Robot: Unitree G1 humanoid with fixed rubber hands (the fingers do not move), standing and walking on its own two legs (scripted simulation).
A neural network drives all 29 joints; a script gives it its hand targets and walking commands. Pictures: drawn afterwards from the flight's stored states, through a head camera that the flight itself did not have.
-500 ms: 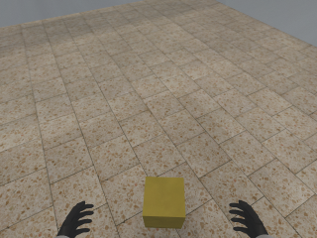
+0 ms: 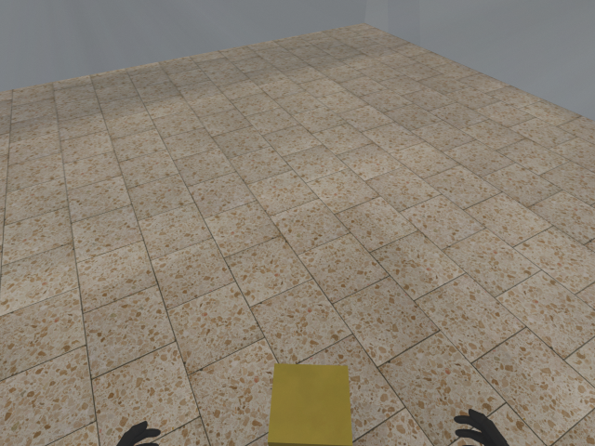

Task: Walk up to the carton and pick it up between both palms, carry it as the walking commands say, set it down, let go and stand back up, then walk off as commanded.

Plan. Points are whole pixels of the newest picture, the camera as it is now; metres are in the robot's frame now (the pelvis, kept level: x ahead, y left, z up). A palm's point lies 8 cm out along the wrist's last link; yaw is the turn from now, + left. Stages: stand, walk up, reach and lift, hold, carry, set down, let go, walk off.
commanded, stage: stand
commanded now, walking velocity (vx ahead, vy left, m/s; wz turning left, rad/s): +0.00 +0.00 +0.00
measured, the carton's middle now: (310, 416) +0.38 -0.02 -0.65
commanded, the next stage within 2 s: walk off in 1.72 s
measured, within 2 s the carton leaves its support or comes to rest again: neither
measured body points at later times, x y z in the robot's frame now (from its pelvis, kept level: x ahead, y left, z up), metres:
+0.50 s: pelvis +0.03 +0.02 +0.00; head +0.00 +0.03 +0.44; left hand +0.08 +0.28 -0.14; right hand +0.08 -0.24 -0.13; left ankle -0.04 +0.11 -0.74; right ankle -0.04 -0.11 -0.74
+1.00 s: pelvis +0.00 +0.04 +0.00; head -0.02 +0.05 +0.45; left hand -0.03 +0.27 -0.16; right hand -0.01 -0.19 -0.15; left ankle -0.04 +0.11 -0.74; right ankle -0.04 -0.11 -0.74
